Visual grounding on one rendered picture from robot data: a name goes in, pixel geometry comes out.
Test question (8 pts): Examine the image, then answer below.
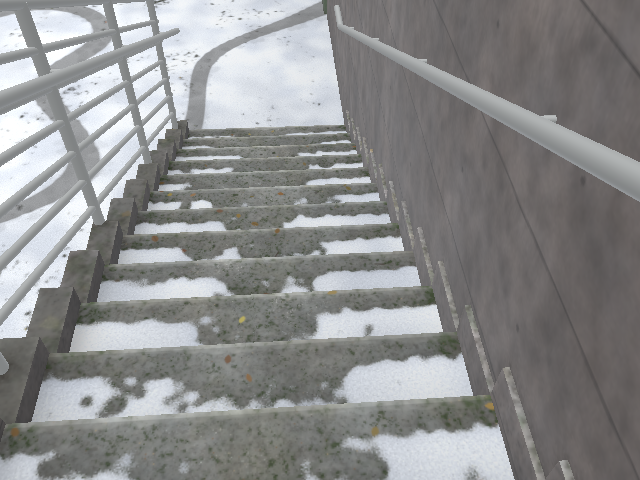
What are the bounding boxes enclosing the stairs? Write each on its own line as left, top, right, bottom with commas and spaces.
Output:
0, 124, 515, 480

